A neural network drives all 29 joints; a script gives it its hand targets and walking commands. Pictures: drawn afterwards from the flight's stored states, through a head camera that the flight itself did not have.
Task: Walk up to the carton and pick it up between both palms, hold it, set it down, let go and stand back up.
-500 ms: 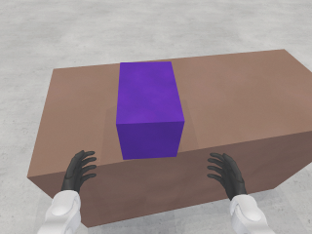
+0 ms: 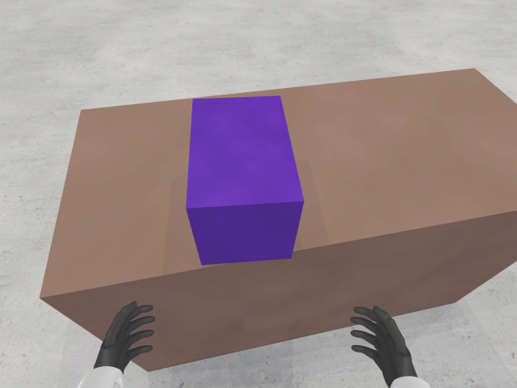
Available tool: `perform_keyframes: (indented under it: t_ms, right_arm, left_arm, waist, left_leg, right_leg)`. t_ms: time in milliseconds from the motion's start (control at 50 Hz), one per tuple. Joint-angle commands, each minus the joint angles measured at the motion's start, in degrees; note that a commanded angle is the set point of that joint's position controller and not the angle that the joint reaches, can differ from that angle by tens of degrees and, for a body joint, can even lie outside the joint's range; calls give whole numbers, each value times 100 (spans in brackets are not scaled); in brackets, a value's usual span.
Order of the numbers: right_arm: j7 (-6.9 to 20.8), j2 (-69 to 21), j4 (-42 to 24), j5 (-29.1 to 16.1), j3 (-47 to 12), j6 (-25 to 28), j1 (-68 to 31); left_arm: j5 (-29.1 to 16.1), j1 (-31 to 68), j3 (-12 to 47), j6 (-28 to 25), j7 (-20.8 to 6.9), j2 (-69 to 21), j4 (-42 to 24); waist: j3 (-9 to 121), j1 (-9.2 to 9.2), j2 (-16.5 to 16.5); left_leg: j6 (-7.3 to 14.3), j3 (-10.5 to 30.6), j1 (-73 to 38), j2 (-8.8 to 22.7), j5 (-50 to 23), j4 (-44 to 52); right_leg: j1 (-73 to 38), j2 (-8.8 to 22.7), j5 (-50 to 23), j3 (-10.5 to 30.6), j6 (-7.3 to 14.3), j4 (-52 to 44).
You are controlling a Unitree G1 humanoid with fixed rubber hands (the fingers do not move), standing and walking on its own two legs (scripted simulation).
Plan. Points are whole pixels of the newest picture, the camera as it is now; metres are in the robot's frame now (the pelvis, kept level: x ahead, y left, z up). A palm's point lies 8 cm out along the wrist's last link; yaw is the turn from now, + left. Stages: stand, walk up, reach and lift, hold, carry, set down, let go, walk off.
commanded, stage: set down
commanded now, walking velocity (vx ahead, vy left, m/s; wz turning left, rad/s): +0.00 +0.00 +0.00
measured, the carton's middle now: (241, 178) +0.45 +0.08 +0.03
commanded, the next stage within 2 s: let go in 1.44 s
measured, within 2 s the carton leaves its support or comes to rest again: neither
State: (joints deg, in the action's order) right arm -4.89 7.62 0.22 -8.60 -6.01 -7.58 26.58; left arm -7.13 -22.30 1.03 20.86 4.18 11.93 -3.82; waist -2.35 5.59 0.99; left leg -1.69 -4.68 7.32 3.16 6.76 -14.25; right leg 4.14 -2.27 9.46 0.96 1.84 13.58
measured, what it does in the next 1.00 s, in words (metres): stands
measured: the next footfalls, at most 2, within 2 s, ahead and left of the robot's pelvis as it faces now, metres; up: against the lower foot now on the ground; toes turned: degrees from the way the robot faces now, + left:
none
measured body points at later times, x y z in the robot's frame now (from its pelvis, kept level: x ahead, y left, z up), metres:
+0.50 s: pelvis +0.00 +0.01 +0.00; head +0.04 +0.02 +0.45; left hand +0.15 +0.23 -0.07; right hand +0.16 -0.17 -0.07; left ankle +0.01 +0.13 -0.75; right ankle -0.03 -0.10 -0.75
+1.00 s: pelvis +0.00 +0.01 +0.00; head +0.04 +0.02 +0.45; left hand +0.16 +0.23 -0.10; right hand +0.17 -0.18 -0.11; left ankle +0.01 +0.13 -0.75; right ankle -0.03 -0.10 -0.75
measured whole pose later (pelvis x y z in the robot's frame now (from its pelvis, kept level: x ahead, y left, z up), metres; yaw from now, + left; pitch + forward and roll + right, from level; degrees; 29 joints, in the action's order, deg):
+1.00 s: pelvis +0.00 +0.01 +0.00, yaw +0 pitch +1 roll +0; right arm -2.0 6.7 29.3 -4.3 -2.8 -14.0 9.8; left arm 1.8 -8.1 -2.2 34.8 0.3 9.5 18.0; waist -3.5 2.6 1.9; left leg -1.1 -4.8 9.7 2.6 8.7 -17.6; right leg 6.9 -1.7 11.5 1.3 1.3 17.5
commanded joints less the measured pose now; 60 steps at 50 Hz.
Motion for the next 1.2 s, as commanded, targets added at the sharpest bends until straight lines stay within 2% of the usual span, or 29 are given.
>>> perform_keyframes:
  t_ms: [0, 120, 240, 500, 860, 960, 1140, 1160, 1180]
  right_arm:
    - [-33, 266, -799, 85, 134, 206, -72]
    - [-6, 194, -508, 173, 168, 85, -78]
    - [52, 171, -193, 223, 263, -77, -307]
    - [160, 324, 562, 238, 366, -333, -731]
    - [253, 355, 1962, 401, 423, -471, -1725]
    - [293, 339, 2436, 485, 510, -480, -2053]
    - [416, 275, 3131, 713, 772, -542, -2615]
    - [423, 557, 3574, 841, 815, -543, -3059]
    - [436, 484, 3844, 909, 838, -557, -3224]
  left_arm:
    - [90, 143, -335, -120, -46, 481, -833]
    - [140, 321, -363, -5, -57, 511, -643]
    - [177, 552, -330, 214, -27, 494, -458]
    - [458, 894, -310, 768, -65, 316, 103]
    - [887, 1685, -497, 1218, -341, 254, 1135]
    - [971, 1952, -504, 1316, -384, 240, 1488]
    - [1064, 2574, -469, 1524, -342, 204, 2064]
    - [1128, 2842, -437, 1635, -326, 149, 2405]
    - [1131, 3039, -454, 1745, -327, 130, 2651]
  waist:
    - [571, 18, -103]
    - [456, -64, -103]
    - [475, -67, -202]
    - [690, -81, -172]
    - [951, -264, -80]
    - [963, -322, -76]
    - [932, -391, -108]
    - [903, -505, -76]
    - [817, -514, -87]
  left_leg:
    - [-111, -174, -757, -246, -1320, -107]
    - [-85, -205, -677, -229, -1037, -57]
    - [-102, -210, -647, -214, -820, -65]
    - [-175, -112, -961, -249, -1273, -211]
    - [-130, 6, -918, -284, -1618, -493]
    - [-122, 49, -838, -251, -1458, -556]
    - [-87, 88, -564, -149, -753, -650]
    - [-46, 89, -344, -133, -489, -770]
    - [-32, 97, -206, -111, -236, -838]
  right_leg:
    - [470, 96, -689, 85, -359, -338]
    - [609, 100, -498, 105, -365, -319]
    - [742, 64, -353, 76, -347, -263]
    - [645, -34, -1005, 66, -326, -138]
    - [548, 92, -1857, 105, -394, 190]
    - [691, 125, -1625, 75, -354, 246]
    - [1042, 196, -737, 13, -243, 369]
    - [1389, 247, -439, 7, -172, 529]
    - [1602, 285, -178, -22, -133, 618]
